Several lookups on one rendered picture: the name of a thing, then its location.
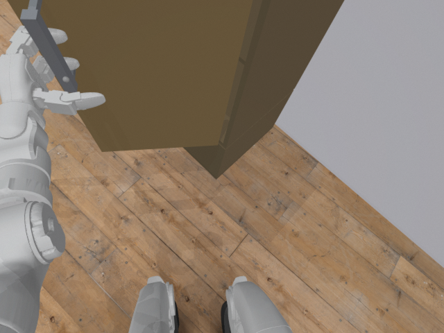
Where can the left robot forearm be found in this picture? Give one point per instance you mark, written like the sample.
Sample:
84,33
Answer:
25,165

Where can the left robot upper arm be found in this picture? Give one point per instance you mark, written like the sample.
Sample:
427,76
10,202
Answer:
30,239

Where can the handle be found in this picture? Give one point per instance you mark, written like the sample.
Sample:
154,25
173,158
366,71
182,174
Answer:
37,29

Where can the cupboard door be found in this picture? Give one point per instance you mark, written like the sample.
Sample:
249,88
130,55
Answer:
165,67

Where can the right robot shin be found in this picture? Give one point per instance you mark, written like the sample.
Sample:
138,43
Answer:
237,327

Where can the right robot thigh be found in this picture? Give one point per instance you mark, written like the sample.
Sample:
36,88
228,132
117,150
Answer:
250,305

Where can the left robot hand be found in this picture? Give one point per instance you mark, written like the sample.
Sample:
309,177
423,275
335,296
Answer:
19,78

